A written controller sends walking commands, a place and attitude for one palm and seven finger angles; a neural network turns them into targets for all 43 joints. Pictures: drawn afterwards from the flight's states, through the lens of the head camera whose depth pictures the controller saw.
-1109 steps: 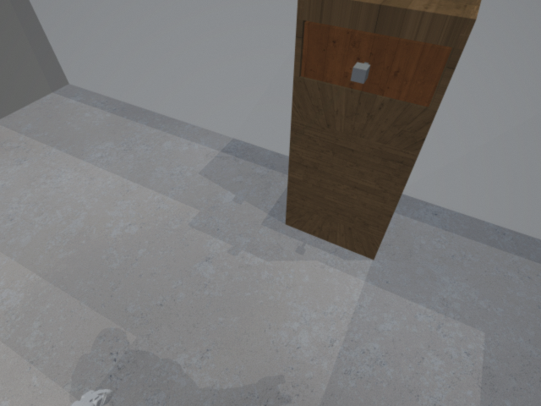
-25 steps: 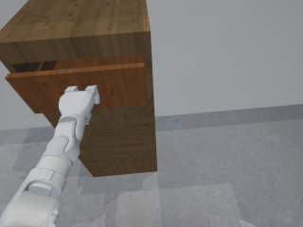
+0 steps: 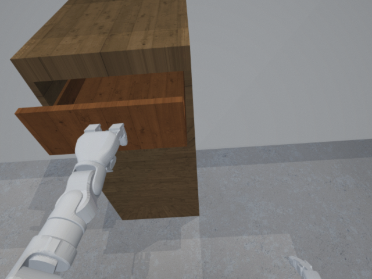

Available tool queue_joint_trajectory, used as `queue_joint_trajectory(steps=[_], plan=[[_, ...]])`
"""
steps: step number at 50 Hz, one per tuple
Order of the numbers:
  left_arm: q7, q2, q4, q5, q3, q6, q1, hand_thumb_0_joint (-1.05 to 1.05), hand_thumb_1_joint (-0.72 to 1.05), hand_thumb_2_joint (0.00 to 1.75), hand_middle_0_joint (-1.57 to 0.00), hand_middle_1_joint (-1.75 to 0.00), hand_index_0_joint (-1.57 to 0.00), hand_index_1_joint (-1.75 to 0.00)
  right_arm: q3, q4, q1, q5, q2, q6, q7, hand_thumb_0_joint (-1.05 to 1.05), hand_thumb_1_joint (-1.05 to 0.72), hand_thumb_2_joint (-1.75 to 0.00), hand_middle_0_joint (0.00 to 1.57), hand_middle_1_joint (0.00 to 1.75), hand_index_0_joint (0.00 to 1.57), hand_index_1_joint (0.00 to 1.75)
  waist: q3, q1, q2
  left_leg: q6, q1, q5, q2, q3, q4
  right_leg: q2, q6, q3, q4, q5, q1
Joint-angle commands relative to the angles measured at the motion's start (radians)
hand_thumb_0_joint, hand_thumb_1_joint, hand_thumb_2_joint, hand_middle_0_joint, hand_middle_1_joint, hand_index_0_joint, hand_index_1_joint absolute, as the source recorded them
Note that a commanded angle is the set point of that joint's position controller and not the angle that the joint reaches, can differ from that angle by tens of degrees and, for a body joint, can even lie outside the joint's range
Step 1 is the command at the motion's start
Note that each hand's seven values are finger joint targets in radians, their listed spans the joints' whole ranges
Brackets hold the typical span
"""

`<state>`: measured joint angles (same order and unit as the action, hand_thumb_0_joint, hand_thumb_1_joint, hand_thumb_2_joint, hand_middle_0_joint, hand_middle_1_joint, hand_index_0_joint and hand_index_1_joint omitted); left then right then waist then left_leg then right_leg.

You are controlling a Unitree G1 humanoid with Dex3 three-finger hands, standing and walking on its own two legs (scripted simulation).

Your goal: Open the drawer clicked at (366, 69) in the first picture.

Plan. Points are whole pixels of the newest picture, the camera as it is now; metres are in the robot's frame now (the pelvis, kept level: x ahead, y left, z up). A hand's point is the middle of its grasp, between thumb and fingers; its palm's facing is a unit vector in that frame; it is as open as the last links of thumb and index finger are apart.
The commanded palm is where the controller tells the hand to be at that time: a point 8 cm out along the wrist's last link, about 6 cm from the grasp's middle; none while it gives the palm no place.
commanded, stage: pull the drawer open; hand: left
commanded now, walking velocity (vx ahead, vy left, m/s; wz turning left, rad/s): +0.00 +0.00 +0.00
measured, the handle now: (105, 142) +0.41 +0.22 +0.08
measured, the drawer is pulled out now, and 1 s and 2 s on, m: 0.12 0.25 0.29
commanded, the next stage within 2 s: open the thumb to release the handle in 1.70 s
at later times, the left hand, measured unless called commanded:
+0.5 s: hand (101, 183) +0.31 +0.20 +0.06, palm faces +0.03 -0.07 -1.00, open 7.2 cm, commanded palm +0.27 +0.21 +0.12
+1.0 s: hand (95, 209) +0.25 +0.20 +0.06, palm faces +0.03 -0.10 -0.99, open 7.3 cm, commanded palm +0.21 +0.22 +0.12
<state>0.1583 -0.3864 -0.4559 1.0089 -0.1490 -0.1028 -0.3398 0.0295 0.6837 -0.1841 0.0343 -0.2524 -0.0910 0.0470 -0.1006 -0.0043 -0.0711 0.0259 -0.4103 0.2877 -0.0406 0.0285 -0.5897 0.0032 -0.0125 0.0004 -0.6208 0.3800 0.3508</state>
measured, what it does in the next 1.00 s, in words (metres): stands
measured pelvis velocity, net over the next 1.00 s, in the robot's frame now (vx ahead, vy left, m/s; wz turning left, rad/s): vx -0.01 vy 0.00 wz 0.00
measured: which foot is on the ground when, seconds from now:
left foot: down 0.00-1.00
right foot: down 0.00-1.00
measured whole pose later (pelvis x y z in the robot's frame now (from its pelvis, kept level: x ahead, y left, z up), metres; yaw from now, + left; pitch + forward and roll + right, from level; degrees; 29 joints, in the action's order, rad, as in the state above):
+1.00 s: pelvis -0.01 +0.00 +0.01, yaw +0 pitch +1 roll +1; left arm 0.17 -0.38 0.06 1.00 -0.17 -0.11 0.17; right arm 0.00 0.67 -0.10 0.02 -0.24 -0.05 0.02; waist -0.07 0.06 -0.09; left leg 0.03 -0.29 0.26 -0.04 0.03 -0.53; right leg 0.00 -0.01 0.00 -0.57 0.36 0.24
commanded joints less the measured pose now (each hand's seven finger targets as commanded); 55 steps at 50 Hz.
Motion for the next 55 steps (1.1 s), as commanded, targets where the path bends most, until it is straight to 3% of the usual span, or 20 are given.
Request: queue_joint_trajectory(steps=[1, 5, 6, 9, 11, 19, 21, 23, 29, 32, 34, 36, 37, 41, 42, 49, 51, 54, 55], plan=[[0.038, -0.230, 0.244, -0.033, 0.157, 0.009, -0.229, 0.00, 0.90, 0.90, -0.40, -1.35, -0.40, -1.35, 0.039, -0.141, 0.097, -0.003, -0.110, 0.050, 0.012, 0.00, -0.90, -0.90, 0.20, 0.30, 0.20, 0.30, -0.280, 0.041, 0.110, -0.062, 0.180, -0.336, 0.075, 0.039, 0.020, -0.036, -0.001, 0.005, 0.085, -0.501, -0.121], [0.038, -0.168, 0.307, -0.039, 0.117, 0.005, -0.158, 0.00, 0.90, 0.90, -0.40, -1.35, -0.40, -1.35, 0.037, -0.154, 0.115, -0.001, -0.101, 0.059, 0.005, 0.00, -0.90, -0.90, 0.20, 0.30, 0.20, 0.30, -0.244, 0.042, 0.103, -0.062, 0.189, -0.340, 0.075, 0.038, 0.025, -0.040, 0.000, 0.013, 0.084, -0.497, -0.098], [0.041, -0.188, 0.312, -0.037, 0.138, 0.004, -0.141, 0.00, 0.90, 0.90, -0.40, -1.35, -0.40, -1.35, 0.039, -0.151, 0.117, -0.002, -0.104, 0.061, 0.003, 0.00, -0.90, -0.90, 0.20, 0.30, 0.20, 0.30, -0.247, 0.044, 0.122, -0.060, 0.190, -0.347, 0.071, 0.037, 0.030, -0.040, -0.001, 0.013, 0.089, -0.493, -0.110], [0.046, -0.187, 0.369, -0.040, 0.147, -0.002, -0.054, 0.00, 0.90, 0.90, -0.40, -1.35, -0.40, -1.35, 0.035, -0.160, 0.135, -0.003, -0.099, 0.070, -0.001, 0.00, -0.90, -0.90, 0.20, 0.30, 0.20, 0.30, -0.247, 0.063, 0.092, -0.060, 0.194, -0.355, 0.076, 0.041, 0.034, -0.039, -0.001, 0.012, 0.085, -0.518, -0.123], [0.048, -0.191, 0.382, -0.038, 0.152, -0.011, -0.037, 0.00, 0.90, 0.90, -0.40, -1.35, -0.40, -1.35, 0.034, -0.157, 0.140, -0.003, -0.101, 0.071, -0.003, 0.00, -0.90, -0.90, 0.20, 0.30, 0.20, 0.30, -0.228, 0.061, 0.108, -0.057, 0.195, -0.354, 0.072, 0.040, 0.040, -0.041, -0.002, 0.015, 0.092, -0.498, -0.121], [0.055, -0.130, 0.478, -0.026, 0.099, -0.040, 0.027, 0.00, 0.90, 0.90, -0.40, -1.35, -0.40, -1.35, 0.026, -0.162, 0.175, -0.005, -0.087, 0.082, -0.012, 0.00, -0.90, -0.90, 0.20, 0.30, 0.20, 0.30, -0.201, 0.063, 0.078, -0.054, 0.230, -0.357, 0.071, 0.034, 0.049, -0.045, -0.005, 0.025, 0.098, -0.454, -0.091], [0.053, -0.158, 0.504, -0.030, 0.121, -0.042, 0.037, 0.00, 0.90, 0.90, -0.40, -1.35, -0.40, -1.35, 0.026, -0.160, 0.180, -0.007, -0.092, 0.082, -0.012, 0.00, -0.90, -0.90, 0.20, 0.30, 0.20, 0.30, -0.212, 0.065, 0.093, -0.051, 0.239, -0.360, 0.069, 0.033, 0.052, -0.044, -0.006, 0.023, 0.103, -0.453, -0.109], [0.053, -0.148, 0.525, -0.033, 0.122, -0.044, 0.088, 0.00, 0.90, 0.90, -0.40, -1.35, -0.40, -1.35, 0.023, -0.166, 0.193, -0.009, -0.082, 0.086, -0.013, 0.00, -0.90, -0.90, 0.20, 0.30, 0.20, 0.30, -0.216, 0.077, 0.089, -0.054, 0.244, -0.370, 0.071, 0.036, 0.052, -0.042, -0.005, 0.023, 0.099, -0.475, -0.119], [0.043, -0.163, 0.548, -0.042, 0.142, -0.046, 0.145, 0.00, 0.90, 0.90, -0.40, -1.35, -0.40, -1.35, 0.008, -0.168, 0.221, -0.009, -0.078, 0.087, -0.009, 0.00, -0.90, -0.90, 0.20, 0.30, 0.20, 0.30, -0.159, 0.081, 0.125, -0.052, 0.221, -0.324, 0.075, 0.038, 0.067, -0.038, 0.003, 0.021, 0.117, -0.457, -0.122], [0.045, -0.150, 0.599, -0.036, 0.133, -0.043, 0.201, 0.00, 0.90, 0.90, -0.40, -1.35, -0.40, -1.35, 0.005, -0.176, 0.234, -0.014, -0.070, 0.091, -0.013, 0.00, -0.90, -0.90, 0.20, 0.30, 0.20, 0.30, -0.168, 0.093, 0.070, -0.050, 0.242, -0.345, 0.075, 0.041, 0.068, -0.036, -0.001, 0.018, 0.118, -0.465, -0.131], [0.045, -0.149, 0.608, -0.040, 0.138, -0.043, 0.225, 0.00, 0.90, 0.90, -0.40, -1.35, -0.40, -1.35, 0.003, -0.175, 0.234, -0.015, -0.070, 0.090, -0.015, 0.00, -0.90, -0.90, 0.20, 0.30, 0.20, 0.30, -0.154, 0.091, 0.095, -0.049, 0.234, -0.341, 0.075, 0.038, 0.069, -0.037, 0.000, 0.021, 0.120, -0.472, -0.131], [0.046, -0.187, 0.632, -0.041, 0.184, -0.041, 0.282, 0.00, 0.90, 0.90, -0.40, -1.35, -0.40, -1.35, 0.006, -0.177, 0.240, -0.016, -0.074, 0.087, -0.017, 0.00, -0.90, -0.90, 0.20, 0.30, 0.20, 0.30, -0.164, 0.105, 0.092, -0.046, 0.235, -0.356, 0.075, 0.040, 0.073, -0.037, -0.003, 0.014, 0.124, -0.492, -0.162], [0.044, -0.155, 0.641, -0.041, 0.154, -0.043, 0.307, 0.00, 0.90, 0.90, -0.40, -1.35, -0.40, -1.35, -0.001, -0.187, 0.246, -0.017, -0.066, 0.090, -0.019, 0.00, -0.90, -0.90, 0.20, 0.30, 0.20, 0.30, -0.158, 0.107, 0.084, -0.047, 0.229, -0.345, 0.076, 0.040, 0.073, -0.033, 0.000, 0.018, 0.119, -0.488, -0.155], [0.050, -0.166, 0.672, -0.041, 0.172, -0.039, 0.342, 0.00, 0.90, 0.90, -0.40, -1.35, -0.40, -1.35, 0.002, -0.182, 0.252, -0.018, -0.068, 0.089, -0.021, 0.00, -0.90, -0.90, 0.20, 0.30, 0.20, 0.30, -0.130, 0.102, 0.083, -0.044, 0.231, -0.327, 0.074, 0.040, 0.080, -0.038, -0.002, 0.014, 0.134, -0.458, -0.146], [0.052, -0.146, 0.685, -0.040, 0.150, -0.038, 0.339, 0.00, 0.90, 0.90, -0.40, -1.35, -0.40, -1.35, -0.003, -0.189, 0.254, -0.019, -0.064, 0.093, -0.022, 0.00, -0.90, -0.90, 0.20, 0.30, 0.20, 0.30, -0.127, 0.099, 0.086, -0.046, 0.229, -0.316, 0.074, 0.039, 0.079, -0.036, 0.001, 0.020, 0.131, -0.441, -0.134], [0.064, -0.172, 0.673, -0.040, 0.178, -0.034, 0.363, 0.00, 0.90, 0.90, -0.40, -1.35, -0.40, -1.35, -0.004, -0.179, 0.261, -0.019, -0.063, 0.100, -0.015, 0.00, -0.90, -0.90, 0.20, 0.30, 0.20, 0.30, -0.094, 0.099, 0.107, -0.047, 0.213, -0.257, 0.077, 0.039, 0.082, -0.033, 0.007, 0.005, 0.150, -0.391, -0.118], [0.065, -0.188, 0.697, -0.039, 0.198, -0.031, 0.400, 0.00, 0.90, 0.90, -0.40, -1.35, -0.40, -1.35, -0.002, -0.181, 0.263, -0.020, -0.065, 0.098, -0.015, 0.00, -0.90, -0.90, 0.20, 0.30, 0.20, 0.30, -0.121, 0.111, 0.089, -0.045, 0.224, -0.271, 0.078, 0.036, 0.085, -0.036, 0.000, 0.000, 0.149, -0.396, -0.140], [0.065, -0.149, 0.731, -0.045, 0.166, -0.028, 0.439, 0.00, 0.90, 0.90, -0.40, -1.35, -0.40, -1.35, -0.003, -0.188, 0.264, -0.022, -0.060, 0.104, -0.020, 0.00, -0.90, -0.90, 0.20, 0.30, 0.20, 0.30, -0.122, 0.111, 0.092, -0.047, 0.228, -0.282, 0.077, 0.039, 0.081, -0.033, 0.004, 0.007, 0.142, -0.421, -0.138], [0.066, -0.167, 0.736, -0.048, 0.190, -0.027, 0.463, 0.00, 0.90, 0.90, -0.40, -1.35, -0.40, -1.35, -0.001, -0.189, 0.264, -0.022, -0.060, 0.105, -0.020, 0.00, -0.90, -0.90, 0.20, 0.30, 0.20, 0.30, -0.127, 0.114, 0.099, -0.047, 0.226, -0.285, 0.076, 0.040, 0.080, -0.032, 0.005, 0.005, 0.141, -0.435, -0.145]])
